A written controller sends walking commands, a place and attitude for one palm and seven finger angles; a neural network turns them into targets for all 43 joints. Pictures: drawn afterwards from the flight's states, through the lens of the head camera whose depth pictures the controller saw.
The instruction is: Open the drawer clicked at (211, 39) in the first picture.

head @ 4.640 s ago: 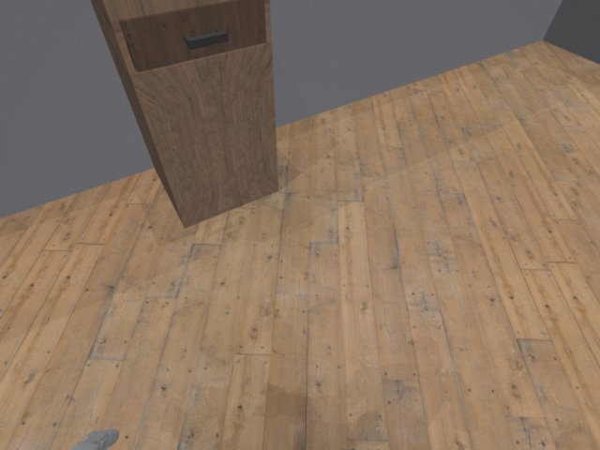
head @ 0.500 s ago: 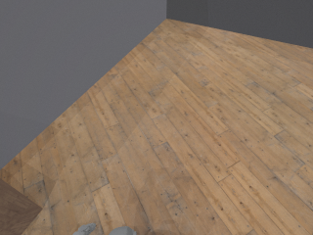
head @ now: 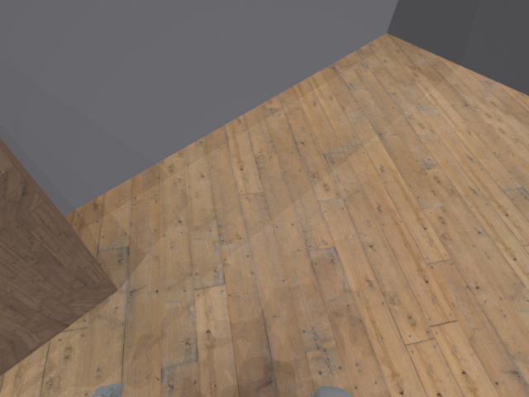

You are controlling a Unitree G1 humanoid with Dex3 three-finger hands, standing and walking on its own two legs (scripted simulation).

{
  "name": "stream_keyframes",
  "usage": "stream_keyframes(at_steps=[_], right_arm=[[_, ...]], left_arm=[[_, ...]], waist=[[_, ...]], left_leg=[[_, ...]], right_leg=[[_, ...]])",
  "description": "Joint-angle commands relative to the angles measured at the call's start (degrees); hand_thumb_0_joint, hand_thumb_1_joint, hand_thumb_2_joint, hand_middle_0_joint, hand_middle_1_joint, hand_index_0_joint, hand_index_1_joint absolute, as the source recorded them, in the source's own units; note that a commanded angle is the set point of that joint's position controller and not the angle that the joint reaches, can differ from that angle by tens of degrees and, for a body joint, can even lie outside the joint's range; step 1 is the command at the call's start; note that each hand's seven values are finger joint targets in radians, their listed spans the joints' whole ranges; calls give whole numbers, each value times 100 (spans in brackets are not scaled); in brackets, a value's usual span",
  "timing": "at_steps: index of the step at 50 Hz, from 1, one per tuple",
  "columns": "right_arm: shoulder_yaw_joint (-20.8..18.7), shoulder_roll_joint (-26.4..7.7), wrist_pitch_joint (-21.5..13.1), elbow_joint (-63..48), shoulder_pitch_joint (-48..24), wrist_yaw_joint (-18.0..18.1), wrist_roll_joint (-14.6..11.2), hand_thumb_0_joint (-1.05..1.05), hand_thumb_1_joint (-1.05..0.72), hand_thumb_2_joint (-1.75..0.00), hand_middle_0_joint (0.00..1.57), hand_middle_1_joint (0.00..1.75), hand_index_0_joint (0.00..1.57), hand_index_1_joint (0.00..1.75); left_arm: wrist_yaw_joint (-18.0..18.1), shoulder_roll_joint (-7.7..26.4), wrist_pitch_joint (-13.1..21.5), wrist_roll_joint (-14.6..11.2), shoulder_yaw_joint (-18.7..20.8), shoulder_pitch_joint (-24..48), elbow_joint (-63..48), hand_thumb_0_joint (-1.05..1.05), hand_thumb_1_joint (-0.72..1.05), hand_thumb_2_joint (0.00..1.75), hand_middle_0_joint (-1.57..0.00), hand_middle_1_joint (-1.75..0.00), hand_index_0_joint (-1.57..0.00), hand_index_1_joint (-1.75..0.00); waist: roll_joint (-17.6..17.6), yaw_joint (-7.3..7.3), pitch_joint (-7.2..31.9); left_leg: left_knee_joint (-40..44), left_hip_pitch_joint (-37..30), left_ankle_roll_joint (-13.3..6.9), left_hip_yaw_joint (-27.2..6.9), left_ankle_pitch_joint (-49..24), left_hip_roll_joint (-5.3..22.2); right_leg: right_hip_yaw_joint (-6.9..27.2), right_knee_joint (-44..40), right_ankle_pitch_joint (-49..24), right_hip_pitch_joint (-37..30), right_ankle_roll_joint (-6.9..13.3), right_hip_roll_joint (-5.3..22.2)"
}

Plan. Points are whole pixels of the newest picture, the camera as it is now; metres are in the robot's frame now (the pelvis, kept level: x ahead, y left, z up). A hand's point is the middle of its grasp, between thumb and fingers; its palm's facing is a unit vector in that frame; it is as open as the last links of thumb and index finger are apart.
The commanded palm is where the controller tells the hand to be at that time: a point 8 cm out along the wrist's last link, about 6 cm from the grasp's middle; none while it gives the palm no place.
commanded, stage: turn to face it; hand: left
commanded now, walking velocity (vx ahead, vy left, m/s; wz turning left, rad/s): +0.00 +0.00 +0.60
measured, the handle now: out of the picture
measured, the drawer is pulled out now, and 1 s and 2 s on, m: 0.00 0.00 0.00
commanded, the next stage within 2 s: take the last steps up to it in 1.20 s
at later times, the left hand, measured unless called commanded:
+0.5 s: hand out of the picture -0.03 +0.18 -0.17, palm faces +0.33 -0.91 -0.24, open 7.4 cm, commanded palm none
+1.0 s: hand out of the picture -0.06 +0.24 -0.15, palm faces +0.58 -0.77 -0.27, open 7.4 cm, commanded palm none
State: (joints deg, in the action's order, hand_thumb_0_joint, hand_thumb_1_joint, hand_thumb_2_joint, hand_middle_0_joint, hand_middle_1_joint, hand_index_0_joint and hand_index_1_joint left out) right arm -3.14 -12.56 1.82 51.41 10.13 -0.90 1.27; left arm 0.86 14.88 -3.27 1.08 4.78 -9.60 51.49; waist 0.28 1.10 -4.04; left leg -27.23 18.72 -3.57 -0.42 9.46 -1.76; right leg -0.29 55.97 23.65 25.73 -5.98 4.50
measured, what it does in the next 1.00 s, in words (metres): steps on the spot, turning left: right foot, then left foot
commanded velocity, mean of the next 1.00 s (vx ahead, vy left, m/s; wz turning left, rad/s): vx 0.00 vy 0.00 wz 0.55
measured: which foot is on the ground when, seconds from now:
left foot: down 0.00-0.16, up 0.18-0.54, down 0.56-1.00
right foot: up 0.00-0.14, down 0.16-0.56, up 0.58-1.00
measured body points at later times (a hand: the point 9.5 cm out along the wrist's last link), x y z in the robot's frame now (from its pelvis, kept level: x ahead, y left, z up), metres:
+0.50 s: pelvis -0.03 -0.03 -0.01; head +0.01 -0.02 +0.44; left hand -0.05 +0.22 -0.15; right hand +0.13 -0.27 -0.15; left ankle -0.08 +0.09 -0.70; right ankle +0.00 -0.17 -0.74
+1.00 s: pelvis -0.04 -0.01 +0.00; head -0.02 +0.01 +0.45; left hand -0.09 +0.28 -0.13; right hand +0.16 -0.18 -0.14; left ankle -0.08 +0.09 -0.74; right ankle +0.04 -0.13 -0.70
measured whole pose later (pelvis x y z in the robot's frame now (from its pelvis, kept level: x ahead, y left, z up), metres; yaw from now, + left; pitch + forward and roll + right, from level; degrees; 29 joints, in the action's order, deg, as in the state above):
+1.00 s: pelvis -0.04 -0.01 +0.00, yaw +36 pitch +0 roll -1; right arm -3.2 -12.1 2.5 52.7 11.8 -0.7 1.5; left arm 1.2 13.9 -2.9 0.8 3.7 -6.9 50.2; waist -0.5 2.1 -3.6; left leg -27.0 15.3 -2.4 -6.3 11.4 -4.2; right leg 0.2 48.5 24.5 22.7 -5.4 2.5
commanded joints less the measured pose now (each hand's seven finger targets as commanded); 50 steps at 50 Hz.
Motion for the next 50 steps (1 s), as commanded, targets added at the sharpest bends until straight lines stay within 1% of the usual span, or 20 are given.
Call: stream_keyframes(at_steps=[1, 4, 6, 7, 8, 9, 11, 13, 18, 22, 24, 26, 27, 28, 29, 30, 33, 35, 45, 50], right_arm=[[-402, -1262, -63, -327, 171, 86, 14, 0, -90, -90, 20, 30, 20, 30], [-441, -1259, -23, -376, 33, 66, 22, 0, -90, -90, 20, 30, 20, 30], [-454, -1169, 7, -431, -137, 47, -17, 0, -90, -90, 20, 30, 20, 30], [-438, -954, 22, -480, -146, 17, -58, 0, -90, -90, 20, 30, 20, 30], [-380, -519, 27, -587, -14, -7, -98, 0, -90, -90, 20, 30, 20, 30], [-410, -702, 21, -626, -64, -2, 9, 0, -90, -90, 20, 30, 20, 30], [-447, -772, 131, -407, -49, -62, 31, 0, -90, -90, 20, 30, 20, 30], [-403, -657, 151, -229, 195, -113, 12, 0, -90, -90, 20, 30, 20, 30], [-313, -553, 168, -311, -312, -117, -22, 0, -90, -90, 20, 30, 20, 30], [-210, -526, 107, -381, -598, -112, -58, 0, -90, -90, 20, 30, 20, 30], [-185, -528, 46, -394, -494, -95, -77, 0, -90, -90, 20, 30, 20, 30], [-209, -670, -1, -316, -166, -75, -61, 0, -90, -90, 20, 30, 20, 30], [-285, -939, -52, -239, 195, -78, -47, 0, -90, -90, 20, 30, 20, 30], [-440, -1613, -102, -236, 527, -56, -10, 0, -90, -90, 20, 30, 20, 30], [-512, -1980, -77, -117, 961, -21, -54, 0, -90, -90, 20, 30, 20, 30], [-488, -1784, -108, 45, 1122, 73, -44, 0, -90, -90, 20, 30, 20, 30], [-307, -1284, -144, -230, 145, 150, -12, 0, -90, -90, 20, 30, 20, 30], [-278, -1222, -168, -293, 23, 144, -25, 0, -90, -90, 20, 30, 20, 30], [-343, -1207, -90, -237, 321, 126, 10, 0, -90, -90, 20, 30, 20, 30], [-338, -1135, -38, -264, 194, 124, 34, 0, -90, -90, 20, 30, 20, 30]], left_arm=[[35, 347, 149, -51, 44, 93, -589, 0, 90, 90, -20, -30, -20, -30], [64, 320, 188, -81, 31, -205, -590, 0, 90, 90, -20, -30, -20, -30], [88, 396, 236, -94, 62, -652, -495, 0, 90, 90, -20, -30, -20, -30], [113, 637, 276, -48, 119, -884, -480, 0, 90, 90, -20, -30, -20, -30], [161, 1209, 333, 61, 212, -830, -561, 0, 90, 90, -20, -30, -20, -30], [153, 1266, 276, 24, 135, -425, -720, 0, 90, 90, -20, -30, -20, -30], [139, 869, 335, -7, 74, 131, -802, 0, 90, 90, -20, -30, -20, -30], [134, 577, 366, 7, -16, 320, -791, 0, 90, 90, -20, -30, -20, -30], [127, 762, 365, 43, 29, -419, -503, 0, 90, 90, -20, -30, -20, -30], [102, 1039, 320, 71, 102, -658, -385, 0, 90, 90, -20, -30, -20, -30], [92, 1117, 289, 82, 153, -647, -340, 0, 90, 90, -20, -30, -20, -30], [64, 1129, 252, 25, 165, -587, -312, 0, 90, 90, -20, -30, -20, -30], [44, 1033, 221, -27, 165, -543, -352, 0, 90, 90, -20, -30, -20, -30], [1, 673, 193, -59, 110, -525, -543, 0, 90, 90, -20, -30, -20, -30], [4, 422, 182, -16, -8, -143, -798, 0, 90, 90, -20, -30, -20, -30], [85, 492, 100, 7, 16, 241, -752, 0, 90, 90, -20, -30, -20, -30], [-23, 505, 154, -21, 77, 143, -488, 0, 90, 90, -20, -30, -20, -30], [-34, 534, 140, -12, 77, -77, -372, 0, 90, 90, -20, -30, -20, -30], [38, 461, 139, -35, 20, 323, -602, 0, 90, 90, -20, -30, -20, -30], [78, 349, 201, -82, -35, 41, -584, 0, 90, 90, -20, -30, -20, -30]], waist=[[-868, 131, 751], [-972, 7, 854], [-831, -214, 965], [-191, -328, 981], [1544, -326, 798], [1389, -230, 586], [1241, 25, 100], [877, 197, 6], [1037, -210, 199], [1228, -378, 417], [1336, -370, 599], [1197, -170, 737], [596, 51, 961], [-1129, 236, 1218], [-1786, 446, 1189], [-1752, 571, 1201], [-889, 90, 680], [-899, -3, 718], [-823, 146, 631], [-850, 18, 684]], left_leg=[[853, -816, -679, -2036, -594, 1436], [704, -496, -600, -2246, -731, 1273], [414, 23, -311, -2138, -401, 950], [-159, 707, 28, -1778, 344, 560], [-1651, 1917, 547, -639, 1674, -275], [-2881, 1751, 569, -403, 2185, -197], [-4008, 1549, 590, -382, 1599, 115], [-4297, 1547, 701, -170, 1112, 247], [-3369, 1390, 850, 209, 1419, 353], [-2134, 869, 791, 531, 1681, 337], [-1368, 474, 719, 676, 1650, 276], [-280, -286, 632, 786, 760, 213], [415, -1206, 519, 519, -135, 413], [595, -2341, -65, -1323, -1921, 1818], [486, -2338, -763, -2100, -3721, 2676], [492, -1947, -794, -2035, -3447, 2471], [597, -1297, -523, -1338, -2448, 1668], [665, -1278, -430, -1101, -2369, 1419], [789, -1260, -694, -2042, -1439, 1391], [533, -747, -640, -2293, -1810, 1220]], right_leg=[[44, -671, 155, -1, 92, -118], [-11, -1572, 56, -693, 190, -308], [-102, -2807, -654, -1637, 266, -342], [286, -3697, -684, -2334, 452, 155], [2107, -4464, -92, -2719, 1061, 1818], [2105, -4452, -394, -1725, 1410, 2416], [1385, -4332, -649, -948, 1230, 1733], [420, -3943, -1691, -1106, 1100, 1324], [-66, -3650, -2679, -1918, 1214, 1497], [-251, -3305, -3374, -2162, 1281, 1666], [-394, -2966, -3683, -2287, 1194, 1694], [-763, -2426, -3553, -2043, 857, 1550], [-965, -1679, -3008, -1446, 582, 1427], [-1166, -388, -530, 130, 136, 687], [-722, 504, 1624, 897, 15, 363], [-148, 966, 1385, 870, 75, 382], [-27, 1199, 179, 769, 61, 336], [-33, 1045, -123, 608, 8, 259], [96, -232, 54, 328, 18, -52], [16, -1567, -6, -713, 184, -353]])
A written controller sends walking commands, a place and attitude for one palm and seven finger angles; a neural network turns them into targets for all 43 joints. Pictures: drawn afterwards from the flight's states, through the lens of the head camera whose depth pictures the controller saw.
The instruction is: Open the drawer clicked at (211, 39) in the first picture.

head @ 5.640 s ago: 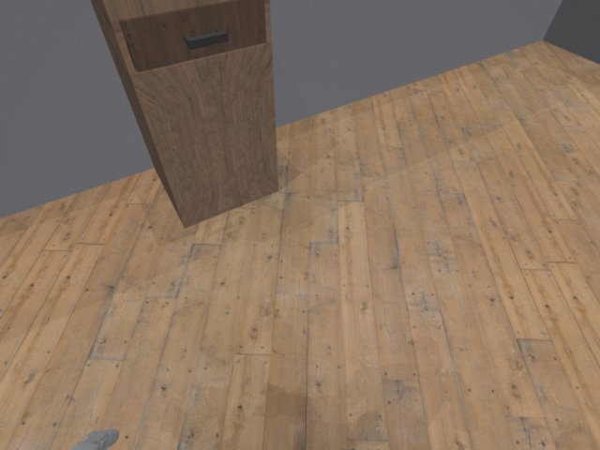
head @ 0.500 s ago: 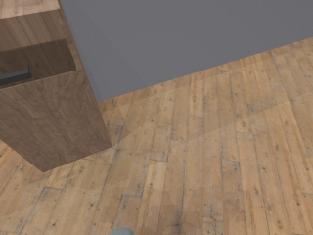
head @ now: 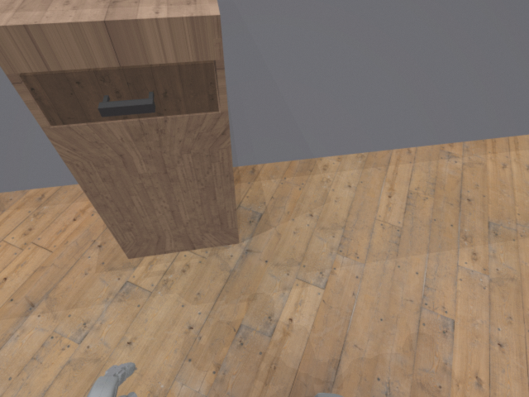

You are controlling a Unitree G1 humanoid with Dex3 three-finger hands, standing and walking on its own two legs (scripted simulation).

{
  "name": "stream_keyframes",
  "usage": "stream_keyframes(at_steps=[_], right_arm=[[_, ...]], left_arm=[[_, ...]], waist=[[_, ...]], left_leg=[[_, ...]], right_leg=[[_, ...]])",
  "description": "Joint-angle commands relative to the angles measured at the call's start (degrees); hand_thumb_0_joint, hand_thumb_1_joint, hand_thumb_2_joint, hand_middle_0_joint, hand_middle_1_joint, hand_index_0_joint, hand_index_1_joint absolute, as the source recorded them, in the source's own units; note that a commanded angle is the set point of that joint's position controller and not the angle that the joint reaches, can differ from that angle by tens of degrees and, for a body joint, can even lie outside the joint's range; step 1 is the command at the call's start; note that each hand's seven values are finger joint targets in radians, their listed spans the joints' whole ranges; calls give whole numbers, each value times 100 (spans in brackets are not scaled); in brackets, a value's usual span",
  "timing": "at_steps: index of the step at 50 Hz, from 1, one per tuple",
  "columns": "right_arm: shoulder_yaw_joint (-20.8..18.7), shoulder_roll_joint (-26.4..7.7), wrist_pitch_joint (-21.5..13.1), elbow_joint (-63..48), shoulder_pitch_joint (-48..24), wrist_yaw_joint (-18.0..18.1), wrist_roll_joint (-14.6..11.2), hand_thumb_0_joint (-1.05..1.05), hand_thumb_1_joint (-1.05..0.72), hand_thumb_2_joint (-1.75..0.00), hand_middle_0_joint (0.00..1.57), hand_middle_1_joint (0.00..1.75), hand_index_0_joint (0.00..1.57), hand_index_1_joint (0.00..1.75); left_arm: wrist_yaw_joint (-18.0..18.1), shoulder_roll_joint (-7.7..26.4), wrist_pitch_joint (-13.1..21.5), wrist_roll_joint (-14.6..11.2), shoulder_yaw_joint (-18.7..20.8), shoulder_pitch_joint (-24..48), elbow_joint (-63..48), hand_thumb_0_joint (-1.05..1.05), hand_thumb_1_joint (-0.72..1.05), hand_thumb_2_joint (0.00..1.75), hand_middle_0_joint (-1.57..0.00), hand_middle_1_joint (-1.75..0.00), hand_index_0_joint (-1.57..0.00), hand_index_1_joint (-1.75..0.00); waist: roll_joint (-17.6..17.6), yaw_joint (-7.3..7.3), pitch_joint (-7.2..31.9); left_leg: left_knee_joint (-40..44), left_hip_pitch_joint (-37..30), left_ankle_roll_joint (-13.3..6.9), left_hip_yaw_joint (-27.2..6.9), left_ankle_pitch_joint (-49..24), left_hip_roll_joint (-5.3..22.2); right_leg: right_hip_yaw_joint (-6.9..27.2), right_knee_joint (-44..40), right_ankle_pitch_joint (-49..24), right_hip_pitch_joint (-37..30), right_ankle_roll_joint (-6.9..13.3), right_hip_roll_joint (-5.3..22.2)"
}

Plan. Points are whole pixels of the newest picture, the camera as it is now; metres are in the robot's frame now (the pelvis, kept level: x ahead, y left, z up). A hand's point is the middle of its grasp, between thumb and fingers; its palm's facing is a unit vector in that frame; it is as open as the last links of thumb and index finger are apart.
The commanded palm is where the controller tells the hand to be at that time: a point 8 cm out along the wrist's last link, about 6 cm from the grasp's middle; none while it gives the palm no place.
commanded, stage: turn to face it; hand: left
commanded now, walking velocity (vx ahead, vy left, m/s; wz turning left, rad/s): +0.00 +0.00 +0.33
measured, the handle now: (128, 102) +0.73 +0.35 +0.01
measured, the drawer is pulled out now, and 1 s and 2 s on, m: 0.00 0.00 0.00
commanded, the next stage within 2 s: take the last steps up to it in 0.20 s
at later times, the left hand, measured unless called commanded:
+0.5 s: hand out of the picture -0.06 +0.19 -0.17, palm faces +0.26 -0.94 -0.23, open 7.4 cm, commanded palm none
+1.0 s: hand (150, 376) +0.18 +0.21 -0.18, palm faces +0.17 -0.96 -0.21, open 7.4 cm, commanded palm none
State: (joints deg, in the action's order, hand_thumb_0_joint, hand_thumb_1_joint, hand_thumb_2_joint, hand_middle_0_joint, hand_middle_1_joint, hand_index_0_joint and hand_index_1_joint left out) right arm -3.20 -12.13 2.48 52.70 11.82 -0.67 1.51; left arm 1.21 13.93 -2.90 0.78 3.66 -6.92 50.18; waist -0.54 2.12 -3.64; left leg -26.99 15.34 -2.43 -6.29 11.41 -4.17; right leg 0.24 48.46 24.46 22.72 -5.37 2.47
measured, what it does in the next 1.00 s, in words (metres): walks ahead: right foot, then left foot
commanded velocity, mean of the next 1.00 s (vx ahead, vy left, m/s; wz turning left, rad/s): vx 0.21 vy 0.00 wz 0.10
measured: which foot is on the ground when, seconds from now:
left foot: down 0.00-0.10, up 0.12-0.50, down 0.52-0.98, up 1.00-1.00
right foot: up 0.00-0.08, down 0.10-0.52, up 0.54-0.96, down 0.98-1.00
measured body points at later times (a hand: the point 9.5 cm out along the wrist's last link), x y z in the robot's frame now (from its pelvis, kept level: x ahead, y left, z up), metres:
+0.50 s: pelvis -0.01 +0.00 +0.00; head +0.00 +0.00 +0.45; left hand -0.07 +0.24 -0.16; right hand +0.10 -0.24 -0.15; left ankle -0.07 +0.11 -0.73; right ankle +0.00 -0.14 -0.74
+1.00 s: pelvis +0.12 +0.01 -0.02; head +0.14 +0.00 +0.43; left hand +0.17 +0.26 -0.16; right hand +0.04 -0.21 -0.18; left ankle -0.06 +0.11 -0.73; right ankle +0.22 -0.07 -0.74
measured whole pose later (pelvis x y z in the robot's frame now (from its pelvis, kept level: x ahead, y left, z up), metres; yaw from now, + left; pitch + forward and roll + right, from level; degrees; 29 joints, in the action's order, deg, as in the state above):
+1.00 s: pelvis +0.12 +0.01 -0.02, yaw +11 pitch -2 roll +1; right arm -1.9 -7.8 -1.7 67.7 26.7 0.9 1.0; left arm -1.0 9.7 2.7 1.6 2.8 -7.7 58.0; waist -1.3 2.4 -4.5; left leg -35.5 0.2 0.5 4.1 28.5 2.6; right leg -7.8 35.4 10.3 22.7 2.0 3.1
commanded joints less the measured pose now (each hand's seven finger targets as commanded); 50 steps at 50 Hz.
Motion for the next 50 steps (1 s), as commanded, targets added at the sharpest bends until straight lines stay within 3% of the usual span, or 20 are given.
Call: stream_keyframes(at_steps=[1, 3, 4, 5, 7, 11, 19, 21, 24, 25, 26, 27, 30, 33, 43, 45, 47, 48, 49, 50], right_arm=[[-340, -1184, -100, -409, -40, 95, -5, 0, -90, -90, 20, 30, 20, 30], [-308, -980, -107, -403, -51, 64, -81, 0, -90, -90, 20, 30, 20, 30], [-251, -612, -130, -446, 123, 39, -133, 0, -90, -90, 20, 30, 20, 30], [-252, -550, -120, -566, 111, 45, -99, 0, -90, -90, 20, 30, 20, 30], [-339, -754, 53, -350, 24, 31, -28, 0, -90, -90, 20, 30, 20, 30], [-262, -596, 85, -80, 204, -31, -26, 0, -90, -90, 20, 30, 20, 30], [-70, -370, -67, -70, -471, -31, -57, 0, -90, -90, 20, 30, 20, 30], [-42, -336, -146, -28, -363, -47, -63, 0, -90, -90, 20, 30, 20, 30], [-5, -351, -293, 293, 399, 4, -59, 0, -90, -90, 20, 30, 20, 30], [-82, -720, -344, 419, 790, 58, -33, 0, -90, -90, 20, 30, 20, 30], [-200, -1237, -336, 507, 1200, 94, 14, 0, -90, -90, 20, 30, 20, 30], [-192, -1226, -329, 596, 1413, 125, 18, 0, -90, -90, 20, 30, 20, 30], [-31, -744, -428, 541, 893, 195, -13, 0, -90, -90, 20, 30, 20, 30], [18, -579, -552, 583, 826, 221, -62, 0, -90, -90, 20, 30, 20, 30], [-27, -500, -611, 1095, 1513, 259, 3, 0, -90, -90, 20, 30, 20, 30], [-31, -508, -597, 1132, 1433, 269, 11, 0, -90, -90, 20, 30, 20, 30], [-32, -542, -591, 1163, 1334, 261, -36, 0, -90, -90, 20, 30, 20, 30], [-26, -401, -624, 1123, 1411, 210, -87, 0, -90, -90, 20, 30, 20, 30], [24, -15, -671, 970, 1659, 184, -150, 0, -90, -90, 20, 30, 20, 30], [2, -207, -612, 887, 1431, 198, -169, 0, -90, -90, 20, 30, 20, 30]], left_arm=[[55, 445, 185, -59, 79, -457, -412, 0, 90, 90, -20, -30, -20, -30], [89, 645, 282, -36, 112, -765, -334, 0, 90, 90, -20, -30, -20, -30], [127, 1040, 352, 43, 191, -886, -309, 0, 90, 90, -20, -30, -20, -30], [107, 1337, 336, 72, 206, -835, -389, 0, 90, 90, -20, -30, -20, -30], [115, 1021, 321, 22, 178, -407, -442, 0, 90, 90, -20, -30, -20, -30], [97, 626, 367, 34, 75, -263, -354, 0, 90, 90, -20, -30, -20, -30], [42, 903, 409, 113, 169, -1383, 334, 0, 90, 90, -20, -30, -20, -30], [8, 925, 419, 121, 164, -1418, 467, 0, 90, 90, -20, -30, -20, -30], [-29, 742, 375, 44, 117, -1175, 567, 0, 90, 90, -20, -30, -20, -30], [-55, 466, 345, 1, 61, -1114, 495, 0, 90, 90, -20, -30, -20, -30], [-102, 67, 341, 12, -47, -974, 333, 0, 90, 90, -20, -30, -20, -30], [-79, 161, 346, 86, -63, -463, 189, 0, 90, 90, -20, -30, -20, -30], [-201, 164, 375, 88, -37, -445, 439, 0, 90, 90, -20, -30, -20, -30], [-241, 86, 367, 67, -56, -855, 705, 0, 90, 90, -20, -30, -20, -30], [-251, -102, 405, 22, -75, 141, 417, 0, 90, 90, -20, -30, -20, -30], [-245, -99, 436, 26, -39, -38, 472, 0, 90, 90, -20, -30, -20, -30], [-223, 110, 526, 48, 37, -1196, 826, 0, 90, 90, -20, -30, -20, -30], [-170, 507, 623, 85, 133, -1966, 1055, 0, 90, 90, -20, -30, -20, -30], [-88, 1096, 664, 90, 286, -2642, 1214, 0, 90, 90, -20, -30, -20, -30], [-72, 1198, 653, -31, 285, -2581, 1212, 0, 90, 90, -20, -30, -20, -30]], waist=[[-779, -192, 718], [-305, -353, 802], [943, -346, 930], [1527, -346, 772], [1141, -203, 302], [1009, -79, 84], [1200, -612, 383], [1268, -576, 403], [771, -157, 361], [-218, 34, 430], [-1708, 225, 237], [-1569, 411, -116], [-813, 75, -684], [-710, -155, -407], [-702, 31, -568], [-693, -108, -544], [-284, -652, 56], [351, -952, 623], [1755, -1025, 1300], [1439, -992, 1370]], left_leg=[[371, -265, -678, -1671, -1941, 1393], [-154, 477, -275, -1403, -1263, 1013], [-1174, 1387, 151, -584, 191, 371], [-2360, 1722, 415, 167, 2104, -122], [-3795, 1469, 398, -15, 1769, 232], [-4090, 1445, 550, 320, 941, 454], [-1789, 962, 541, 860, 1550, 539], [-1184, 559, 437, 1016, 1530, 499], [557, -1148, 316, 1254, 603, 420], [901, -1975, 84, 349, 962, 1164], [1447, -2199, -455, -1242, 1579, 2389], [1823, -1694, -806, -1703, 1969, 2693], [1896, -1092, -777, -952, 1399, 2264], [1760, -1170, -654, -92, -191, 1876], [1332, -1453, -676, 278, -1854, 1967], [1044, -1157, -611, 355, -2095, 1972], [-302, -905, -364, 693, -2647, 1625], [-1637, -10, -128, 897, -1983, 1300], [-3553, 1331, 148, 1258, 1432, 415], [-4532, 1449, 81, 649, 2229, 544]], right_leg=[[-70, -1255, -418, -736, 146, -174], [112, -2681, -1350, -1881, 222, 80], [1319, -3187, -1610, -2603, 604, 1332], [2129, -3262, -2278, -2120, 1269, 2460], [1748, -3441, -1440, -932, 1455, 2015], [486, -3193, -1980, -943, 1200, 1373], [624, -3132, -1976, -1915, 1352, 1644], [610, -3158, -1366, -1751, 1320, 1624], [37, -2623, -341, -652, 863, 1150], [-365, -1756, 147, 275, 603, 744], [-1018, -450, 732, 1336, 346, 131], [-655, 362, 902, 1580, 404, 195], [-263, 1243, -94, 1690, 433, 484], [-381, 1173, -690, 1304, 323, 470], [-661, -728, -935, 863, 425, 297], [-749, -1092, -1001, 166, 544, 151], [-891, -1808, -1441, -1402, 653, -99], [-129, -2049, -1618, -2795, 901, 518], [2263, -2682, -2467, -3866, 1588, 2235], [2810, -3184, -1915, -3340, 1944, 2576]])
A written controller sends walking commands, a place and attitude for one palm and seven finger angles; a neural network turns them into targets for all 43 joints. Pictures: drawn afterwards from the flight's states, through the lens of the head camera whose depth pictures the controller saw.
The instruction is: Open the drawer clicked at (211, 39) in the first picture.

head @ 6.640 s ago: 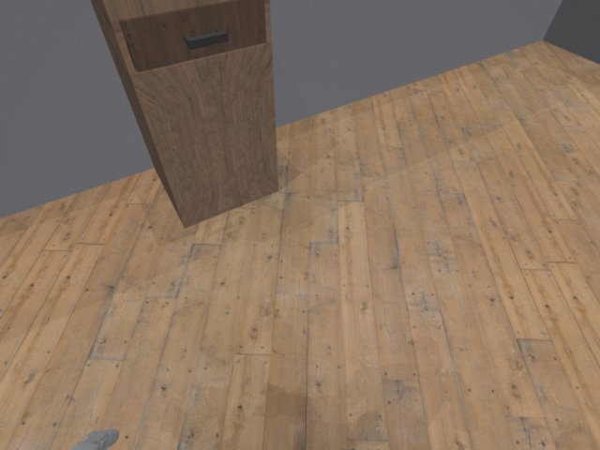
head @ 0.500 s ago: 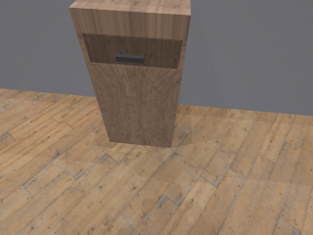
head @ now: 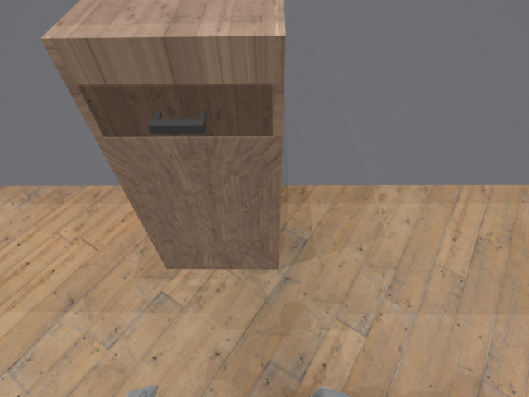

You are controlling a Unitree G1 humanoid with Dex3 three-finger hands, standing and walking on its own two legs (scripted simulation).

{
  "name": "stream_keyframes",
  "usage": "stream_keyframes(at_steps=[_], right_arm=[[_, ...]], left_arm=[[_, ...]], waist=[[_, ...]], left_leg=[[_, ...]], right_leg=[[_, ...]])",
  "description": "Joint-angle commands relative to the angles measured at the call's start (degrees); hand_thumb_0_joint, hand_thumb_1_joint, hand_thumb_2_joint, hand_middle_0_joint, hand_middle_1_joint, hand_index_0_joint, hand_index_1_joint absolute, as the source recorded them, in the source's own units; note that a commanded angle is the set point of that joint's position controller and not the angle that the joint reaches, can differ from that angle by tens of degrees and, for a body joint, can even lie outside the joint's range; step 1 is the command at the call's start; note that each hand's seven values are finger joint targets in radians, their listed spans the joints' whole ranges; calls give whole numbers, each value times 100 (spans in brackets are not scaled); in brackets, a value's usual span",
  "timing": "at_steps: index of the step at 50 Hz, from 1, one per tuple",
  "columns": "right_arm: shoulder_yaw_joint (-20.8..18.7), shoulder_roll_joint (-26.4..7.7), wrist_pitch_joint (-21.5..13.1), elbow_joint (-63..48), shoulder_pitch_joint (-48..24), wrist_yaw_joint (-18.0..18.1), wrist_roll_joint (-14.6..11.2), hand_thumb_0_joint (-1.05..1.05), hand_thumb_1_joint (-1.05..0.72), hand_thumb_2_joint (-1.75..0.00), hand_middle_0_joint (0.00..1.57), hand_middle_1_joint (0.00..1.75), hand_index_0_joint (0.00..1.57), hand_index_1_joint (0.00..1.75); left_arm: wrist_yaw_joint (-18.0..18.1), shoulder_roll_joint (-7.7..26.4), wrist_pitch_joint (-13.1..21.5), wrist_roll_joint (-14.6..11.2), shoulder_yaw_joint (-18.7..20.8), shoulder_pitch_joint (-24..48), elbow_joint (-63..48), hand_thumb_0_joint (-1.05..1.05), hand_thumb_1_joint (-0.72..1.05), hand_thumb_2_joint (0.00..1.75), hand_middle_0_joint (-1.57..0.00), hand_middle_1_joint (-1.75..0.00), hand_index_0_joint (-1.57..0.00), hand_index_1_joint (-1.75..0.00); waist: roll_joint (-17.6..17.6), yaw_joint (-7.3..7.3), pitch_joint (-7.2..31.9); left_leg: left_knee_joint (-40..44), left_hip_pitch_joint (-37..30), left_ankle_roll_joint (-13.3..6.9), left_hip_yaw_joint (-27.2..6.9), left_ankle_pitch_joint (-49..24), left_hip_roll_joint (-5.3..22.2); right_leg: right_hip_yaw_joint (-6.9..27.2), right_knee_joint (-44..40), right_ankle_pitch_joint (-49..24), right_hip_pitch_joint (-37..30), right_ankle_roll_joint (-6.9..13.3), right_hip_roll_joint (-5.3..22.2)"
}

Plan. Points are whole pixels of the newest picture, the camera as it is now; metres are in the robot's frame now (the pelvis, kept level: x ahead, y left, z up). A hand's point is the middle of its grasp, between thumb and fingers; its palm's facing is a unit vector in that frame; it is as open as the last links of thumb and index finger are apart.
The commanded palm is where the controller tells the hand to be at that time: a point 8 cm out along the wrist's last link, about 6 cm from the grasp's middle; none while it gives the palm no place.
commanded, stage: take the last steps up to it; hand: left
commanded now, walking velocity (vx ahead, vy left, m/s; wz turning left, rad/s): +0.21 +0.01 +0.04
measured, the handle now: (179, 120) +0.67 +0.21 +0.03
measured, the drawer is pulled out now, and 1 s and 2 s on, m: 0.00 0.00 0.00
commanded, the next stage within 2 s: come to a stop and stand still in 0.22 s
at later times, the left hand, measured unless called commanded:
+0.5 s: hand out of the picture +0.09 +0.19 -0.17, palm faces +0.08 -0.99 -0.14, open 7.4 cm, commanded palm none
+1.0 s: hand (185, 392) +0.16 +0.14 -0.14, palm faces +0.00 -0.97 -0.24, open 7.4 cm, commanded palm none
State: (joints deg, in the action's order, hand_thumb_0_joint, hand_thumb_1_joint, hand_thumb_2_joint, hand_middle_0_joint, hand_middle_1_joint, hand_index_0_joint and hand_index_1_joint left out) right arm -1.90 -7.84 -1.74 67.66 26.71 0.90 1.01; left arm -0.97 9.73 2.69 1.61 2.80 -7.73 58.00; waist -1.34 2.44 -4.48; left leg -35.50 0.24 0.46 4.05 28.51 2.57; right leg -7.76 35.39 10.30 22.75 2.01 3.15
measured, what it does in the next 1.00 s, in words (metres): walks ahead: left foot, then right foot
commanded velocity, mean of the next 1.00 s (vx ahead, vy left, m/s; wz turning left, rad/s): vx -0.02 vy -0.03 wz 0.01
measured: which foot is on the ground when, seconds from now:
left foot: up 0.00-0.38, down 0.40-0.82, up 0.84-1.00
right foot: down 0.00-0.42, up 0.44-0.80, down 0.82-1.00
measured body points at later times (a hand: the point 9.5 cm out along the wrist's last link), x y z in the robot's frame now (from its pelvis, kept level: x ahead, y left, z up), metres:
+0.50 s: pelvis +0.13 +0.03 +0.02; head +0.13 +0.06 +0.47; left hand +0.09 +0.25 -0.15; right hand +0.20 -0.20 -0.12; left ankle +0.16 +0.13 -0.72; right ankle +0.09 -0.10 -0.71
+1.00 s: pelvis +0.10 -0.04 +0.02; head +0.11 -0.06 +0.47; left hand +0.16 +0.20 -0.12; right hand +0.12 -0.27 -0.15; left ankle +0.10 +0.10 -0.70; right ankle +0.11 -0.14 -0.72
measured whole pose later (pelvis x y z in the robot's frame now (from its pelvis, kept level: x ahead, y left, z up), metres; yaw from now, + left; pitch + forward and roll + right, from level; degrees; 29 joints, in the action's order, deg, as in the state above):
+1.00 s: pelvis +0.10 -0.04 +0.02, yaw -1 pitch -1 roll +0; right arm -3.0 -11.1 2.9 61.8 13.3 0.7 0.8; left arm 1.7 8.4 -1.0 1.5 1.6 -12.1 59.4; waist -2.6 0.9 -1.1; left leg -40.4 17.5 0.6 2.3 22.0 3.0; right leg -4.5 29.3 14.8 13.9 1.9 0.7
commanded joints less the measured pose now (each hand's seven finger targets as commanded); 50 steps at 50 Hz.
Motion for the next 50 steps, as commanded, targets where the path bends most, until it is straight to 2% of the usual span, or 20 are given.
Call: stream_keyframes(at_steps=[1, 3, 5, 7, 14, 17, 18, 20, 23, 25, 27, 32, 37, 39, 40, 41, 42, 43, 45, 50], right_arm=[[-175, -562, -162, -673, -466, 9, -79, 0, -90, -90, 20, 30, 20, 30], [-173, -389, -45, -667, -610, -49, 5, 0, -90, -90, 20, 30, 20, 30], [-128, -218, 92, -541, -244, -78, 60, 0, -90, -90, 20, 30, 20, 30], [-116, -159, 161, -537, -144, -89, 70, 0, -90, -90, 20, 30, 20, 30], [-105, -246, 41, -921, -955, -178, 28, 0, -90, -90, 20, 30, 20, 30], [-51, -297, -40, -847, -890, -118, 30, 0, -90, -90, 20, 30, 20, 30], [-25, -328, -74, -734, -708, -80, 9, 0, -90, -90, 20, 30, 20, 30], [-29, -876, -99, -713, -591, 24, 32, 0, -90, -90, 20, 30, 20, 30], [-4, -904, 3, -695, -1199, 179, -25, 0, -90, -90, 20, 30, 20, 30], [-80, -957, 39, -685, -1127, 251, -29, 0, -90, -90, 20, 30, 20, 30], [-204, -1141, 103, -719, -1051, 285, -36, 0, -90, -90, 20, 30, 20, 30], [-319, -1186, 222, -923, -1416, 241, 7, 0, -90, -90, 20, 30, 20, 30], [-326, -1125, 259, -1024, -1788, 106, 31, 0, -90, -90, 20, 30, 20, 30], [-302, -922, 285, -1019, -1716, 50, -25, 0, -90, -90, 20, 30, 20, 30], [-251, -571, 314, -1088, -1580, 15, -73, 0, -90, -90, 20, 30, 20, 30], [-185, -394, 365, -1187, -1655, -38, -63, 0, -90, -90, 20, 30, 20, 30], [-204, -488, 434, -1216, -1807, -42, -34, 0, -90, -90, 20, 30, 20, 30], [-198, -511, 464, -1183, -1759, -32, -13, 0, -90, -90, 20, 30, 20, 30], [-185, -524, 419, -912, -1351, -28, -17, 0, -90, -90, 20, 30, 20, 30], [-37, -378, 263, -665, -997, 51, -29, 0, -90, -90, 20, 30, 20, 30]], left_arm=[[169, 1409, 71, -100, 323, -1866, 271, 0, 90, 90, -20, -30, -20, -30], [221, 825, 60, -86, 174, -959, 40, 0, 90, 90, -20, -30, -20, -30], [234, 494, 98, -48, 62, -649, -18, 0, 90, 90, -20, -30, -20, -30], [231, 424, 103, -27, 62, -643, -4, 0, 90, 90, -20, -30, -20, -30], [174, 770, 84, -12, 136, -988, 156, 0, 90, 90, -20, -30, -20, -30], [190, 661, 9, -50, 108, -982, 223, 0, 90, 90, -20, -30, -20, -30], [207, 489, -46, -67, 46, -991, 254, 0, 90, 90, -20, -30, -20, -30], [245, 67, -124, -117, -95, -1394, 298, 0, 90, 90, -20, -30, -20, -30], [279, 243, -297, -115, -147, -1460, 493, 0, 90, 90, -20, -30, -20, -30], [286, 365, -352, -92, -102, -1460, 465, 0, 90, 90, -20, -30, -20, -30], [283, 434, -406, -68, -28, -1318, 310, 0, 90, 90, -20, -30, -20, -30], [261, 333, -522, -45, 93, -1091, 25, 0, 90, 90, -20, -30, -20, -30], [254, 250, -459, -59, 59, -1333, -4, 0, 90, 90, -20, -30, -20, -30], [265, 456, -377, -10, 53, -1508, 66, 0, 90, 90, -20, -30, -20, -30], [290, 848, -318, 27, 71, -1271, -23, 0, 90, 90, -20, -30, -20, -30], [280, 1125, -319, 8, 83, -909, -165, 0, 90, 90, -20, -30, -20, -30], [276, 1193, -324, 9, 107, -753, -246, 0, 90, 90, -20, -30, -20, -30], [302, 1079, -324, 6, 97, -571, -235, 0, 90, 90, -20, -30, -20, -30], [292, 855, -314, -10, 52, -254, -248, 0, 90, 90, -20, -30, -20, -30], [298, 717, -260, -90, 19, -556, -34, 0, 90, 90, -20, -30, -20, -30]], waist=[[1066, -905, 886], [297, -455, 120], [682, -132, 62], [825, -31, 53], [803, -284, 41], [723, -167, 53], [378, -101, 100], [-980, -245, 325], [-1223, -340, 132], [-848, -253, 460], [-633, -155, 770], [-606, -176, 929], [-887, -370, 760], [-89, -449, 601], [946, -305, 372], [1446, -266, 182], [1483, -372, 164], [1699, -294, 12], [1234, -121, -1], [747, -193, 285]], left_leg=[[-4060, 3258, -202, -525, 117, 90], [-3789, 3043, -199, -602, -724, 454], [-3162, 2585, -64, -402, -1028, 511], [-2498, 2366, 40, -199, -1094, 488], [-574, 2180, 36, 66, -1229, 327], [544, 1265, 70, 188, -1741, 151], [992, 654, 101, 55, -2205, 209], [1524, 564, -390, -1131, -3951, 1428], [2020, 955, -753, -1217, -4553, 1592], [1649, 311, -947, -1072, -6250, 1718], [1446, -53, -1110, -991, -6823, 1862], [1455, 300, -1107, -639, -5483, 1768], [1532, 1306, -798, -547, -3094, 1486], [982, 1793, -376, -308, -1788, 923], [325, 2180, -35, 59, -734, 373], [-164, 2076, 55, 73, -161, 61], [-722, 1953, 13, -167, 33, 55], [-975, 1899, -36, -276, -130, 86], [-1197, 1853, -57, -316, -519, 56], [700, 1218, 23, -260, -1193, 64]], right_leg=[[3401, -2129, 300, -2555, 1172, 2347], [2335, -2404, 1159, -1078, 862, 1887], [1419, -2610, 759, -358, 606, 1512], [996, -2636, 474, -169, 582, 1299], [964, -2508, 586, -753, 749, 1291], [767, -1932, 249, -600, 530, 1036], [604, -1486, 141, -309, 346, 811], [216, -683, 852, -391, -172, 154], [372, 112, 1556, -638, -328, 158], [527, 624, 1676, -309, -333, 172], [620, 1187, 1861, -23, -346, 133], [715, 1979, 1784, 168, -398, 44], [413, 256, 1042, -896, -312, 24], [490, -1160, 89, -1435, -333, 103], [1637, -1837, 237, -1153, -37, 983], [2075, -2314, 649, -468, 376, 1579], [2205, -2520, 1239, -19, 576, 1577], [2190, -2564, 1445, 192, 619, 1447], [1652, -2267, 855, -55, 589, 1093], [1312, -1648, -329, -799, 463, 871]])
